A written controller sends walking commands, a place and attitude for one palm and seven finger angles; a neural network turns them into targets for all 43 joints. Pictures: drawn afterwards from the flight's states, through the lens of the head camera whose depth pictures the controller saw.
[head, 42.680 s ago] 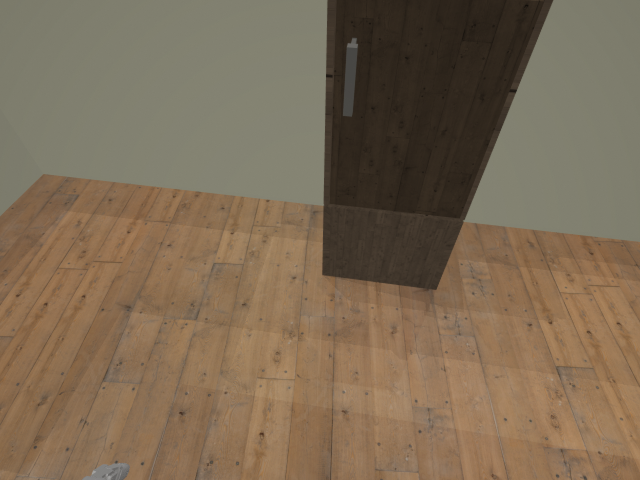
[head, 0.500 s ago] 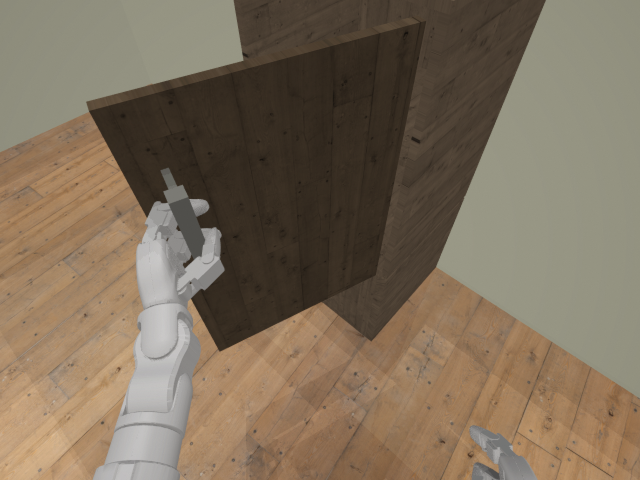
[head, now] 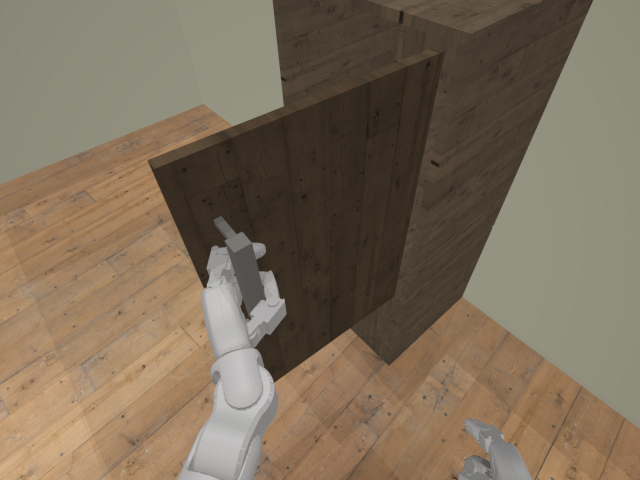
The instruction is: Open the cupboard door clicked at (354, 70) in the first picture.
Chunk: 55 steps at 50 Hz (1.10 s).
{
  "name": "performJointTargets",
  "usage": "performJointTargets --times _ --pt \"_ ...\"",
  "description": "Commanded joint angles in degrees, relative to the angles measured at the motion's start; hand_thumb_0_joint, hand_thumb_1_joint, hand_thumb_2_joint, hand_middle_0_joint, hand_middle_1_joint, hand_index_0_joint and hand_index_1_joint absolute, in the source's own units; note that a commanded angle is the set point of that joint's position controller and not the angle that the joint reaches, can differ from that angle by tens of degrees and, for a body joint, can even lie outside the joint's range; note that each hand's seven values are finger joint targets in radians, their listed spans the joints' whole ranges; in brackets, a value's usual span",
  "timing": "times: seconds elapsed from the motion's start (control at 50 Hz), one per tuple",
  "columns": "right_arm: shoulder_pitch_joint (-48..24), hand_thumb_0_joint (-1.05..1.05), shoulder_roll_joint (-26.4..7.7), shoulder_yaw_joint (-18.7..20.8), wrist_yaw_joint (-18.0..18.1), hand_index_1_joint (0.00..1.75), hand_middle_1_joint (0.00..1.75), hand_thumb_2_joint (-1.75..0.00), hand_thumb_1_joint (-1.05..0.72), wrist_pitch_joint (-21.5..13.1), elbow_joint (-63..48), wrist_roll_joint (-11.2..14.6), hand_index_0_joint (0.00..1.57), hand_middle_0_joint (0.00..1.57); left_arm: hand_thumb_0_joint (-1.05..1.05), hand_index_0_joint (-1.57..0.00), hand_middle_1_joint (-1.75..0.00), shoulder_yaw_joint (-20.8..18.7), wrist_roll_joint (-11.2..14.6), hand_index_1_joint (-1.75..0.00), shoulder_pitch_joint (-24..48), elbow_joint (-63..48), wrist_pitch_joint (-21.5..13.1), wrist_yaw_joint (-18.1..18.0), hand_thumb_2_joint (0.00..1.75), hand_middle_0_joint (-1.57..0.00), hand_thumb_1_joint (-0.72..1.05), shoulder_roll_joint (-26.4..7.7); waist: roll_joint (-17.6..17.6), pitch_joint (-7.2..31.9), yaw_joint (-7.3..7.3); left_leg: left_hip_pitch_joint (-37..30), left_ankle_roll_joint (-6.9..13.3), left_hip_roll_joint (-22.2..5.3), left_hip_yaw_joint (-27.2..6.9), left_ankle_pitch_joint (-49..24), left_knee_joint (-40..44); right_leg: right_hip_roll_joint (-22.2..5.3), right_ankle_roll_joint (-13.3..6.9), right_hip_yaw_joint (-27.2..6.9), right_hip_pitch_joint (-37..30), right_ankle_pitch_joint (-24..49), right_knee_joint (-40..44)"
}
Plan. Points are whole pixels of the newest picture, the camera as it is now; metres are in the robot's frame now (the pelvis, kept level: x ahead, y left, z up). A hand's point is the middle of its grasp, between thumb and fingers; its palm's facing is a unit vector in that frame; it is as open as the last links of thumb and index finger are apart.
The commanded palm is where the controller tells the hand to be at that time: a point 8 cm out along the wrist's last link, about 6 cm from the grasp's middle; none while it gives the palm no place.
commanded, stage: open thumb and fingers to let go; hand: left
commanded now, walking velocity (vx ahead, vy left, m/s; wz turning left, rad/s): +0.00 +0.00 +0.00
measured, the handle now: (241, 273) +0.35 +0.12 +0.09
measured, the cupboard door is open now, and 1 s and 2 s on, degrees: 86 86 88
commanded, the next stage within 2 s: slide the hand sideways off the handle in 0.78 s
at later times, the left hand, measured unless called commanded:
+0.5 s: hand (269, 298) +0.31 +0.08 +0.09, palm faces +0.39 -0.92 -0.01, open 12.8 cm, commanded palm +0.27 +0.12 +0.08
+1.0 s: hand (265, 313) +0.29 +0.08 +0.08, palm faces +0.13 -0.99 -0.08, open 15.4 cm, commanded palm +0.27 +0.12 +0.08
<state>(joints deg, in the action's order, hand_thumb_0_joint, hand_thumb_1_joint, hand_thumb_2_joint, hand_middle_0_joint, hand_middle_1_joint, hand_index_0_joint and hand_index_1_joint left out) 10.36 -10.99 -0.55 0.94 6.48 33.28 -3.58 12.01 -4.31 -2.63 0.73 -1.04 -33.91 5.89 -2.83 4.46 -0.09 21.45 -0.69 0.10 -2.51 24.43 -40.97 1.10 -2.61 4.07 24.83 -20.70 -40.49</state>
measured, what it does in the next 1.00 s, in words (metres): stands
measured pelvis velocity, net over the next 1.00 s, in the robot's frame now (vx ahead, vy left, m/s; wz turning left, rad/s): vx -0.04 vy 0.02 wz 0.00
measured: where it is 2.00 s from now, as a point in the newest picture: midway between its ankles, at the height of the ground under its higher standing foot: outside the picture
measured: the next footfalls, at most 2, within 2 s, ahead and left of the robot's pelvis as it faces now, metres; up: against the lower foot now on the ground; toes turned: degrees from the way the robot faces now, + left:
none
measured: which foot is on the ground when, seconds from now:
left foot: down 0.00-1.00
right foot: down 0.00-1.00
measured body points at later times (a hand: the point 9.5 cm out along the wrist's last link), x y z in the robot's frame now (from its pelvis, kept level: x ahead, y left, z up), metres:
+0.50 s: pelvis -0.03 +0.00 +0.00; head -0.03 -0.01 +0.45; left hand +0.28 +0.13 +0.09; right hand +0.14 -0.21 -0.11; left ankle -0.04 +0.13 -0.72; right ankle +0.00 -0.09 -0.72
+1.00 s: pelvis -0.04 +0.02 -0.01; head -0.03 +0.01 +0.44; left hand +0.28 +0.14 +0.09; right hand +0.12 -0.20 -0.11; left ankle -0.04 +0.13 -0.72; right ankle +0.00 -0.09 -0.72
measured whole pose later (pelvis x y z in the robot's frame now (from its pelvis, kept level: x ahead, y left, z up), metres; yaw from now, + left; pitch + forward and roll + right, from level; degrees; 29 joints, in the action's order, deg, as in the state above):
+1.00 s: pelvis -0.04 +0.02 -0.01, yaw +0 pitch +4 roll +0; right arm 11.6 -10.7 -1.9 2.5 2.2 35.1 -2.7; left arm 9.4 -3.5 10.1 16.1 -8.9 -19.6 1.1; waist -1.6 3.3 1.0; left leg 26.1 1.0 1.9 -1.2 22.2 -44.4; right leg -0.7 -1.2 2.9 29.3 -17.9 -43.2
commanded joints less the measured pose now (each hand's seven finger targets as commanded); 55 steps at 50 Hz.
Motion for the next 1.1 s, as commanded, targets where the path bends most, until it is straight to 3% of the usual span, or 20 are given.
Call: performJointTargets --times 0.0,0.06,0.12,0.34,0.4,0.54,0.66,0.74,0.8,0.86,0.88,0.9,0.92,0.96,0.98,1.02,1.04,1.08 --pt "-6.6 0.00 -4.0 1.8 1.0 0.30 0.30 -0.90 -0.90 -3.7 -7.5 -0.1 0.20 0.20 0.00 -0.38 -1.33 -1.0 -1.5 -1.33 16.9 -9.5 -3.7 -1.3 0.81 -0.38 0.69 2.7 8.8 13.3 -0.28 1.5 1.0 1.1 1.5 -17.6 2.5 -3.3 1.4 -3.3 -11.3 23.3 5.2" --pt "-6.6 0.00 -3.8 1.8 1.4 0.30 0.30 -0.90 -0.90 -4.1 -7.3 -0.1 0.20 0.20 0.00 -0.37 -1.30 -0.7 -1.2 -1.30 17.7 -8.9 -4.3 -0.2 0.72 -0.37 0.48 3.3 7.3 13.8 -0.05 1.3 1.1 1.2 1.8 -17.7 2.6 -3.4 1.4 -3.5 -11.5 23.3 5.1" --pt "-6.5 0.00 -4.0 1.6 1.7 0.30 0.30 -0.90 -0.90 -4.6 -6.9 -0.2 0.20 0.20 0.00 -0.35 -1.28 -2.8 -0.5 -1.28 20.0 -6.5 -5.2 0.3 0.63 -0.35 0.27 1.5 9.1 12.9 0.03 2.1 1.2 1.3 1.6 -15.5 3.0 -3.6 1.8 -4.1 -11.1 20.2 6.2" --pt "-7.0 0.00 -4.1 1.5 1.8 0.30 0.30 -0.90 -0.90 -6.0 -6.3 -0.1 0.20 0.20 0.00 -0.30 -1.20 -4.6 0.2 -1.20 25.8 -0.9 -7.6 0.4 0.30 -0.30 -0.50 1.2 8.3 12.4 0.17 3.0 1.4 1.4 1.8 -11.7 3.7 -3.2 1.2 -4.0 -8.7 10.9 7.4" --pt "-7.4 0.00 -4.1 1.4 1.8 0.30 0.30 -0.90 -0.90 -6.2 -6.0 0.1 0.20 0.20 0.00 -0.29 -1.15 -4.3 0.0 -1.15 29.3 1.1 -7.7 0.2 0.30 -0.29 -0.50 1.4 7.6 10.5 -0.33 3.5 1.4 1.4 1.5 -9.7 3.9 -3.1 1.0 -3.9 -6.8 6.8 8.0" --pt "-7.2 0.00 -4.2 1.4 1.7 0.30 0.30 -0.90 -0.90 -6.5 -5.7 -0.2 0.20 0.20 0.00 -0.23 -0.80 -3.9 -0.4 -0.80 33.7 3.9 -8.1 -1.1 0.30 -0.23 -0.50 2.6 6.7 12.2 -0.40 3.6 1.2 1.2 1.3 -9.3 4.3 -2.4 0.6 -2.6 -5.4 5.3 6.3" --pt "-6.7 0.00 -4.2 1.7 1.2 0.30 0.30 -0.90 -0.90 -6.5 -5.8 -0.3 0.20 0.20 0.00 -0.18 -0.50 -3.9 -1.0 -0.50 33.6 3.7 -8.4 -2.4 0.30 -0.18 -0.50 2.9 6.6 13.9 -0.03 3.6 0.9 0.8 1.3 -11.1 4.0 -2.0 0.3 -2.0 -5.5 7.0 5.0" --pt "-6.9 0.00 -4.1 1.8 0.7 0.30 0.30 -0.90 -0.90 -6.6 -5.9 -0.2 0.20 0.20 0.00 -0.15 -0.30 -2.1 -1.3 -0.30 32.4 3.3 -7.9 -3.1 0.30 -0.15 -0.50 5.1 6.6 13.3 0.06 3.7 0.7 0.5 1.1 -11.7 3.9 -1.6 0.1 -1.2 -4.6 7.0 4.2" --pt "-7.0 0.00 -4.3 1.6 0.7 0.30 0.30 -0.90 -0.90 -6.6 -5.6 -0.1 0.20 0.20 0.00 -0.15 -0.30 -2.5 -1.3 -0.30 34.3 4.1 -7.6 -3.6 0.30 -0.15 -0.50 4.7 8.2 12.1 -0.23 4.6 0.7 0.6 0.7 -9.4 4.2 -1.6 0.2 -1.4 -3.8 4.2 4.8" --pt "-7.3 0.00 -4.2 1.6 0.9 0.30 0.30 -0.90 -0.90 -6.6 -5.4 -0.1 0.20 0.20 0.00 -0.15 -0.30 -2.3 -1.3 -0.30 35.6 4.0 -7.4 -3.9 0.30 -0.15 -0.50 4.8 7.0 12.6 -0.43 4.4 0.8 0.7 0.8 -8.7 3.9 -1.7 0.2 -1.4 -3.2 3.4 4.6" --pt "-2.4 0.00 -6.0 1.4 1.0 0.30 0.30 -0.90 -0.90 -6.3 -3.5 -0.3 0.20 0.20 0.00 -0.15 -0.30 9.4 -6.5 -0.30 33.2 5.1 -9.3 8.2 0.30 -0.15 -0.50 1.4 11.2 10.0 -4.72 2.0 1.8 0.3 1.2 -10.2 3.5 -1.8 0.2 -2.6 -1.7 9.2 4.1" --pt "-1.7 0.00 -6.3 1.9 1.6 0.30 0.30 -0.90 -0.90 -6.4 -5.8 0.5 0.20 0.20 0.00 -0.15 -0.30 4.3 -4.2 -0.30 34.8 2.3 -11.5 14.7 0.30 -0.15 -0.50 -3.3 8.8 13.6 -3.23 1.6 2.1 0.6 1.6 -12.0 3.2 -2.0 -0.1 -2.6 -3.6 12.5 3.7" --pt "-2.0 0.00 -6.0 1.4 2.2 0.30 0.30 -0.90 -0.90 -6.9 -6.6 0.8 0.20 0.20 0.00 -0.15 -0.30 4.2 -3.1 -0.30 36.3 -0.1 -13.3 19.5 0.30 -0.15 -0.50 -4.9 6.6 15.5 -2.51 0.7 2.2 1.0 1.7 -12.2 3.3 -2.3 0.1 -3.0 -5.3 13.5 3.2" --pt "-2.1 0.00 -6.1 0.7 3.1 0.30 0.30 -0.90 -0.90 -8.4 -7.3 2.2 0.20 0.20 0.00 -0.15 -0.30 4.4 0.7 -0.30 37.4 1.1 -14.6 28.5 0.30 -0.15 -0.50 -6.1 4.2 13.3 -2.93 -0.2 2.1 1.1 1.3 -9.9 4.0 -2.1 0.1 -3.1 -4.7 11.5 3.9" --pt "-2.6 0.00 -6.1 0.1 3.6 0.30 0.30 -0.90 -0.90 -9.3 -7.9 3.0 0.20 0.20 0.00 -0.15 -0.30 3.8 4.2 -0.30 38.2 2.2 -14.2 32.0 0.30 -0.15 -0.50 -5.6 3.4 12.2 -2.92 -0.1 2.1 1.3 0.9 -8.0 4.5 -1.8 0.1 -3.0 -4.5 9.4 4.7" --pt "-3.3 0.00 -6.0 -0.6 4.0 0.30 0.30 -0.90 -0.90 -10.9 -8.1 4.5 0.20 0.20 0.00 -0.15 -0.30 2.1 10.5 -0.30 37.7 5.9 -12.3 34.5 0.30 -0.15 -0.50 -3.1 4.0 7.3 -3.12 0.7 1.5 0.9 -0.4 -3.7 6.3 -1.1 0.3 -1.6 -2.1 3.7 5.9" --pt "-3.3 0.00 -6.4 -0.6 3.9 0.30 0.30 -0.90 -0.90 -11.7 -8.0 4.8 0.20 0.20 0.00 -0.15 -0.30 -0.2 12.2 -0.30 37.0 6.1 -11.9 34.1 0.30 -0.15 -0.50 -3.8 6.2 7.5 -2.35 1.3 1.2 0.9 -1.0 -2.7 6.9 -1.0 0.4 -1.3 -2.5 2.1 6.2" --pt "-3.0 0.00 -6.4 -0.4 3.1 0.30 0.30 -0.90 -0.90 -13.4 -8.5 4.6 0.20 0.20 0.00 -0.15 -0.30 -2.3 13.0 -0.30 33.1 4.6 -11.5 32.5 0.30 -0.15 -0.50 -3.9 5.1 10.3 -0.45 0.6 0.9 1.0 -1.1 -4.8 7.3 -0.9 0.4 -0.7 -4.0 3.5 5.3"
